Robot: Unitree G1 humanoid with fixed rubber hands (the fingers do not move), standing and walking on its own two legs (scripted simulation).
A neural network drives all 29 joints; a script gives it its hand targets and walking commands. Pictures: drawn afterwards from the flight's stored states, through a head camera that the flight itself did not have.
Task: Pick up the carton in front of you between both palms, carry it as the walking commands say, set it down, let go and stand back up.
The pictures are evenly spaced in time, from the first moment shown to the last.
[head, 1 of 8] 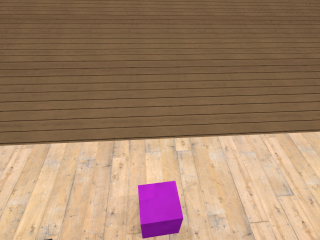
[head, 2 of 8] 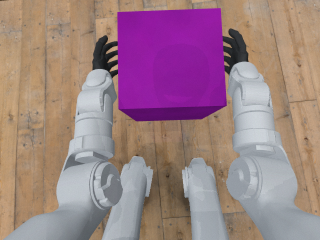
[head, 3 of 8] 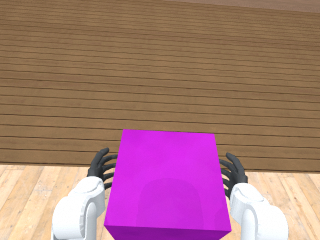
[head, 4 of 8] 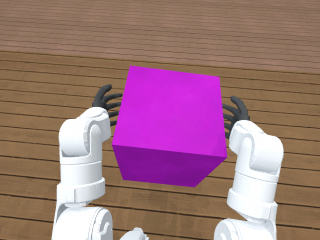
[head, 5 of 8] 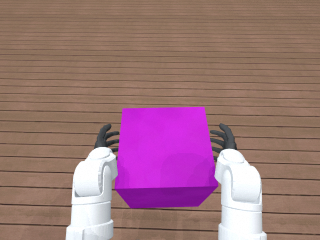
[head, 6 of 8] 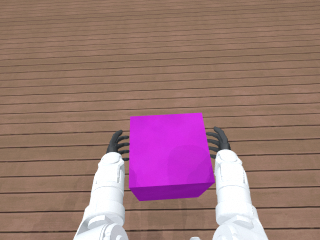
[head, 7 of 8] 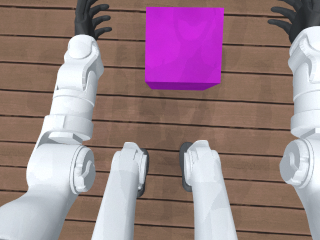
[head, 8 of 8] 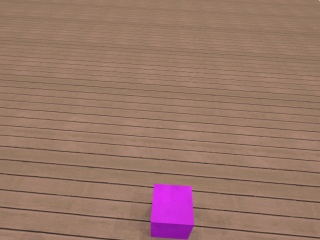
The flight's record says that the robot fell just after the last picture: no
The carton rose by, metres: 1.23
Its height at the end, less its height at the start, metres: +0.51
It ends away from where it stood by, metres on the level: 4.95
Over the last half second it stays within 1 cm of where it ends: yes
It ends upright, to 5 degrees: yes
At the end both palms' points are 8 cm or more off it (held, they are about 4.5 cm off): yes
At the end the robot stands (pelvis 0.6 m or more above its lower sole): yes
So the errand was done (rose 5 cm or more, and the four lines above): yes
